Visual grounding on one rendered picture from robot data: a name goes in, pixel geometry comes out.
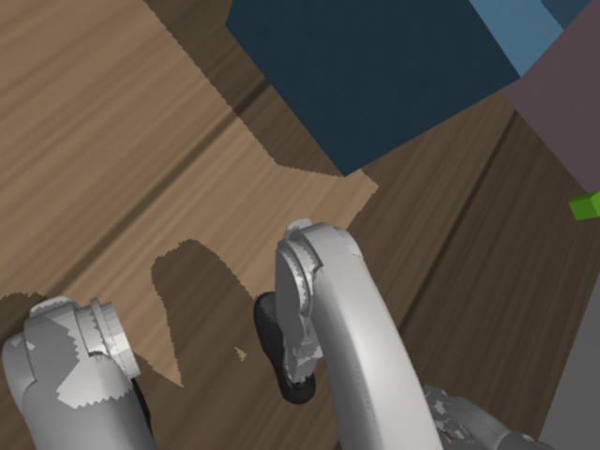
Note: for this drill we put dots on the right robot arm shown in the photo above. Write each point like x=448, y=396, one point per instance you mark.
x=518, y=440

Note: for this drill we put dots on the right robot hand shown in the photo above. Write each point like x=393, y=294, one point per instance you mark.
x=474, y=427

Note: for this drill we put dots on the left robot foot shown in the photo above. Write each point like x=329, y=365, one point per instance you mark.
x=143, y=404

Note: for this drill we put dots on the right robot foot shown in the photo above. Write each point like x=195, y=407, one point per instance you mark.
x=271, y=338

